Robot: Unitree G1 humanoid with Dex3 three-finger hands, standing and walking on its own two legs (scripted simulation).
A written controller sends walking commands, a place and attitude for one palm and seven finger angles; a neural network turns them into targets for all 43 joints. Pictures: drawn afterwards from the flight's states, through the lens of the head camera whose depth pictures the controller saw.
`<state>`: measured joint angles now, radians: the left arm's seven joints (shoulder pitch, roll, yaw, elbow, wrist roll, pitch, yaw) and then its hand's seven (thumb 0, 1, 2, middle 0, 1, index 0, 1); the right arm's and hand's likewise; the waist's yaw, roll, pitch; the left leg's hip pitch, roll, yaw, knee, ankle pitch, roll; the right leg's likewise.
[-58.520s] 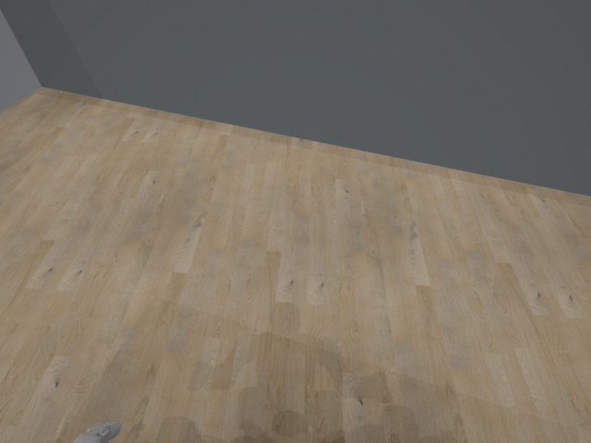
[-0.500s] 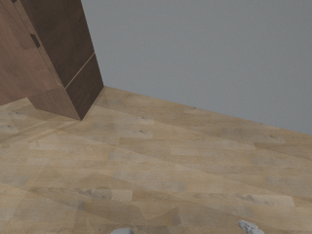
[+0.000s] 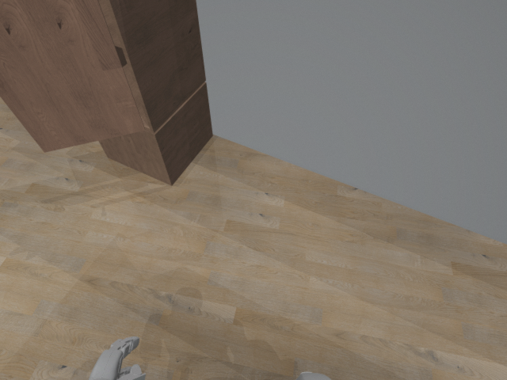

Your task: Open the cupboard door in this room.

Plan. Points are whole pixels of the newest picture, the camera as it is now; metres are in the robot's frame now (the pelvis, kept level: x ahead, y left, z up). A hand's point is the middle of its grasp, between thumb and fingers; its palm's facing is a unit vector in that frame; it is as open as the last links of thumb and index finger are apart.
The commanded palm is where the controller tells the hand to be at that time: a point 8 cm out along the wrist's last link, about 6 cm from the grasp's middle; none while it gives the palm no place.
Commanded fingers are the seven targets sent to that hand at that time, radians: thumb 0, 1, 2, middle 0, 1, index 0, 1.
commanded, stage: turn to face it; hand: left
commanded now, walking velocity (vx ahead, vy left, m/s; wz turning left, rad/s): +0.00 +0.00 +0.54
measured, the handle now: out of the picture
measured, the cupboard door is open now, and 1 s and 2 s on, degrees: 46 46 46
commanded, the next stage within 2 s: take the last steps up to it in 0.34 s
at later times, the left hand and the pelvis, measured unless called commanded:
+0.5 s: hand out of the picture -0.05 +0.18 -0.18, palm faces +0.34 -0.91 -0.24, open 7.3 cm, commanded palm none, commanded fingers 0.00 0.90 0.90 -0.20 -0.30 -0.20 -0.30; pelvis +0.00 -0.01 -0.01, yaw +17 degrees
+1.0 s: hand out of the picture +0.10 +0.27 -0.16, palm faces +0.31 -0.93 -0.19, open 7.4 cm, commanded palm none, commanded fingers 0.00 0.90 0.90 -0.20 -0.30 -0.20 -0.30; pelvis +0.07 +0.07 +0.00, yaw +20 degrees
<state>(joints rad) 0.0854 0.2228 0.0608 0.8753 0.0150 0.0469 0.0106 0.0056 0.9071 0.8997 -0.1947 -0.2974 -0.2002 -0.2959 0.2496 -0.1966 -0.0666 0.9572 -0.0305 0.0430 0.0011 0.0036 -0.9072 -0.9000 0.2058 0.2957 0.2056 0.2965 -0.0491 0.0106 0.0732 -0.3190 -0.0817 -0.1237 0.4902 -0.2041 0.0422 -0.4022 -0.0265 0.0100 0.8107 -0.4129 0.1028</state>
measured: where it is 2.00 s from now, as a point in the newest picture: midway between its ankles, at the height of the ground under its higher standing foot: (184, 323)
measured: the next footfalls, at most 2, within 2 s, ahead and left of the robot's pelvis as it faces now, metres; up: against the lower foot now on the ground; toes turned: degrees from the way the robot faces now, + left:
right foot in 0.06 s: +0.02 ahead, -0.13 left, +0.00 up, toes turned +2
left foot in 0.54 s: +0.01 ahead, +0.11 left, +0.00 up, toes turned +21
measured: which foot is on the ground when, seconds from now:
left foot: down 0.00-0.06, up 0.08-0.52, down 0.54-1.00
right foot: up 0.00-0.04, down 0.06-0.54, up 0.56-1.00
